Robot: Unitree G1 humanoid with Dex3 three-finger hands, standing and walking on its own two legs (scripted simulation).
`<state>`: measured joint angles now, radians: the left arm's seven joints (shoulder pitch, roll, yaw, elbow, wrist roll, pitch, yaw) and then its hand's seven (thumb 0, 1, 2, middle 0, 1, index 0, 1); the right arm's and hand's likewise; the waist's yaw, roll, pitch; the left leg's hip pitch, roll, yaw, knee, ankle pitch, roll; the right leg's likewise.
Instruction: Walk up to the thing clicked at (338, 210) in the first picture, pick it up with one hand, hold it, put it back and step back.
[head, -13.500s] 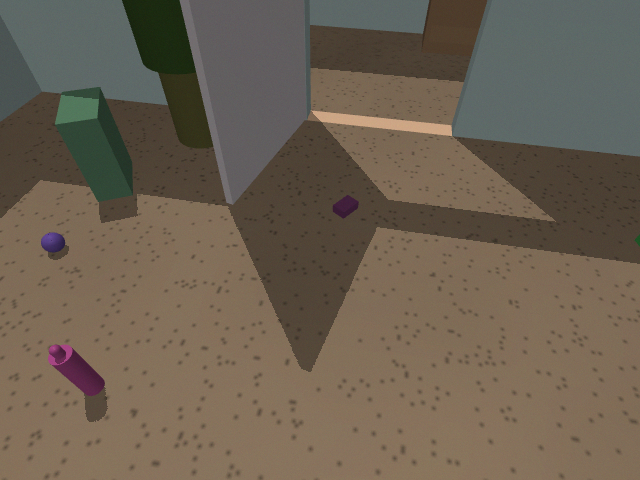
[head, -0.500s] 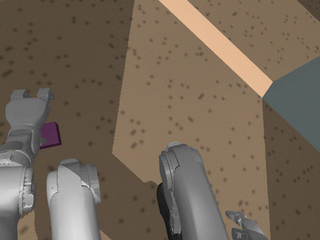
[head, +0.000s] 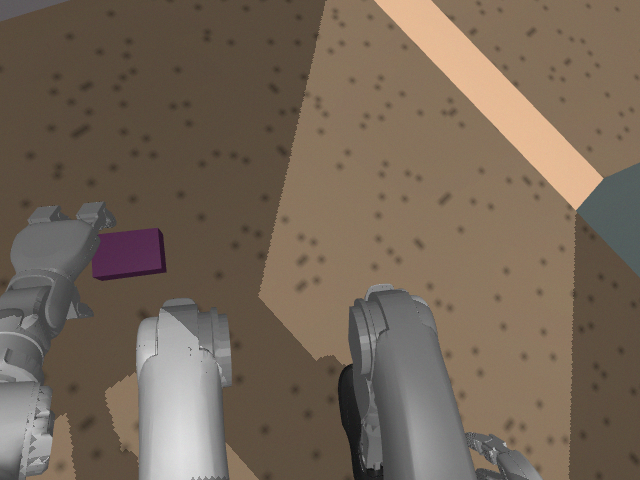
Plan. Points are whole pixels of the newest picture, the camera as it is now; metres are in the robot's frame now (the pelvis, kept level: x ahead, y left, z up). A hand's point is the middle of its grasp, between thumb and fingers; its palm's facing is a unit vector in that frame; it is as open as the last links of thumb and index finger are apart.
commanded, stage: close in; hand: left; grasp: from above
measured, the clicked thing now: (129, 254) +0.42 +0.27 -0.30
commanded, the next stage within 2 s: rest palm in 0.02 s
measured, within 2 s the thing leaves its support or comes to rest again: neither
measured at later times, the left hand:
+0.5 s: hand (118, 244) +0.43 +0.27 -0.24, palm faces -0.45 -0.09 -0.89, open 14.0 cm
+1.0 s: hand (119, 253) +0.42 +0.27 -0.26, palm faces -0.43 -0.10 -0.90, open 14.1 cm
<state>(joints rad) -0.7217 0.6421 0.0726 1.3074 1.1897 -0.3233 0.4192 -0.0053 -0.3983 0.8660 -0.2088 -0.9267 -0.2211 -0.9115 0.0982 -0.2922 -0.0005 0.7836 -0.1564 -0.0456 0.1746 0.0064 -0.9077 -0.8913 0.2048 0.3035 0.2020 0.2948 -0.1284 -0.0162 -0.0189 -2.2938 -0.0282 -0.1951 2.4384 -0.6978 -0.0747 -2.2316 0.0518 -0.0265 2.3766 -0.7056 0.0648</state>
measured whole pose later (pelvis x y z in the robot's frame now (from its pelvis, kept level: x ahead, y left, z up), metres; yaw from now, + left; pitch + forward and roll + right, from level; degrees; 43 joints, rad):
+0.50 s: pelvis +0.00 +0.01 -0.02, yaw -4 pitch +31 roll -10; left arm -0.95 0.73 0.14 1.73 1.29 -0.17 0.70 0.00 -0.47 0.93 -0.09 -1.01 -0.11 -0.99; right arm 0.07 -0.29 0.11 0.82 -0.26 -0.16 0.26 0.01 -0.90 -0.89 0.20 0.30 0.20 0.29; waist -0.30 -0.05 0.05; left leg -2.37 -0.02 -0.21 2.53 -0.70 -0.04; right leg -2.28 0.08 -0.04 2.41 -0.69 0.07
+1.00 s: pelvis +0.00 +0.02 -0.02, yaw -6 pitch +27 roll -12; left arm -0.90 0.79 0.12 1.76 1.34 -0.26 0.78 -0.01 -0.50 0.97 -0.08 -0.99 -0.08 -0.98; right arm 0.03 -0.32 0.14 0.81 -0.30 -0.23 0.31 0.00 -0.89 -0.89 0.20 0.30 0.20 0.29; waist -0.30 -0.09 0.09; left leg -2.33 -0.01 -0.27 2.57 -0.74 -0.05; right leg -2.23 0.09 -0.08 2.42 -0.70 0.07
